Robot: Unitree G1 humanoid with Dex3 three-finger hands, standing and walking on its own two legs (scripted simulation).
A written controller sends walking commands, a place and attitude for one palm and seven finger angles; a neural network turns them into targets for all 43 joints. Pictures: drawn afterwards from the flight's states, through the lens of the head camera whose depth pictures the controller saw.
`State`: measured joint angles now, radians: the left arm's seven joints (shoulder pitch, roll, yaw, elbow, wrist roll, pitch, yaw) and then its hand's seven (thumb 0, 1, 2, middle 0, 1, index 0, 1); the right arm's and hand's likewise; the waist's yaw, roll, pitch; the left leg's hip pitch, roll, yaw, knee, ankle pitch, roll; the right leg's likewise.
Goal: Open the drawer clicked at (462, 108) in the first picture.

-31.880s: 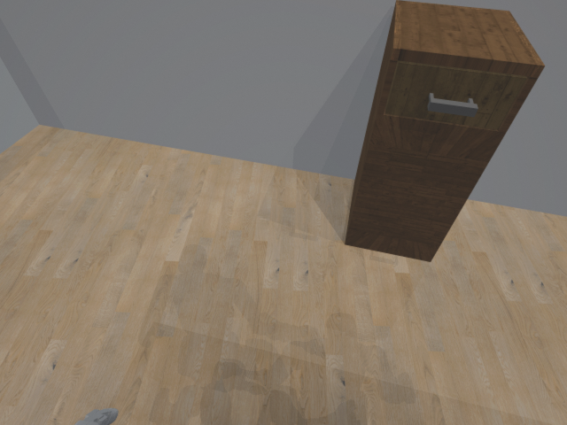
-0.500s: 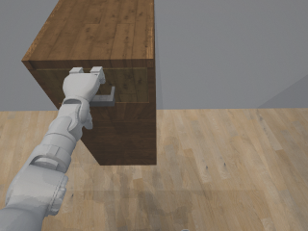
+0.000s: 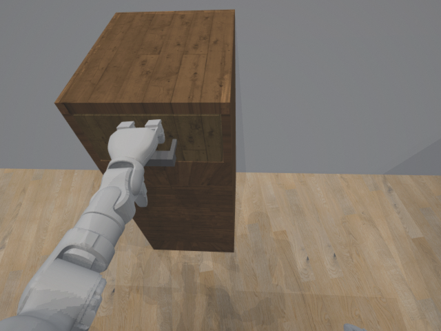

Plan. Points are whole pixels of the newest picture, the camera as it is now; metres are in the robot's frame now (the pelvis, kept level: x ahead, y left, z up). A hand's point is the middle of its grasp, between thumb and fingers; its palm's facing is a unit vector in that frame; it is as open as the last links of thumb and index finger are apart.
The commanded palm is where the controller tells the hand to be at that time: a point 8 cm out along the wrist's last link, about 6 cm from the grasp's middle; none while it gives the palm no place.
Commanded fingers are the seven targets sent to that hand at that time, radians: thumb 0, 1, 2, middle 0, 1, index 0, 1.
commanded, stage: re-aim the fingers above the handle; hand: left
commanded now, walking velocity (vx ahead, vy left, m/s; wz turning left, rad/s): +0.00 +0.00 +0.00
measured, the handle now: (150, 150) +0.51 +0.18 +0.00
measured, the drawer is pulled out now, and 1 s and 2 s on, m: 0.00 0.00 0.00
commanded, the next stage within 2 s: lower the fingers behind the handle in 0.48 s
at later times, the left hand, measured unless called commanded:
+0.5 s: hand (155, 172) +0.41 +0.14 +0.05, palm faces -0.16 -0.04 -0.99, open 13.8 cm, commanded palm +0.40 +0.16 +0.12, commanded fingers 0.00 -0.50 0.30 -0.30 -1.20 -0.30 -1.20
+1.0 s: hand (150, 171) +0.41 +0.16 +0.04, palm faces -0.09 -0.05 -0.99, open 13.9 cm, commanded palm +0.40 +0.17 +0.09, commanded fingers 0.00 -0.50 0.30 -0.30 -1.20 -0.30 -1.20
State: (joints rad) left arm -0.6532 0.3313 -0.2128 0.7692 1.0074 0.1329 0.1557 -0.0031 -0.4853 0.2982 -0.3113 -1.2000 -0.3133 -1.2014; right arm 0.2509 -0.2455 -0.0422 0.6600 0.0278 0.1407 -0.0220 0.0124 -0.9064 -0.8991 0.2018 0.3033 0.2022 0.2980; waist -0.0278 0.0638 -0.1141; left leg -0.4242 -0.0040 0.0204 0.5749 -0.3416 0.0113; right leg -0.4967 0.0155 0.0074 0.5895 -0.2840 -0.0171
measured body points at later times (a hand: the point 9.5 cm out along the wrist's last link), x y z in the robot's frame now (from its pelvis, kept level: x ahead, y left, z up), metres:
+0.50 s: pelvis -0.02 -0.01 +0.00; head +0.03 -0.04 +0.45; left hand +0.41 +0.14 +0.10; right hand +0.08 -0.26 -0.14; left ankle -0.04 +0.11 -0.73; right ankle +0.00 -0.11 -0.73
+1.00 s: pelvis -0.02 +0.00 -0.01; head +0.03 -0.01 +0.44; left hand +0.41 +0.16 +0.09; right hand +0.05 -0.27 -0.14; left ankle -0.04 +0.11 -0.73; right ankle +0.00 -0.11 -0.73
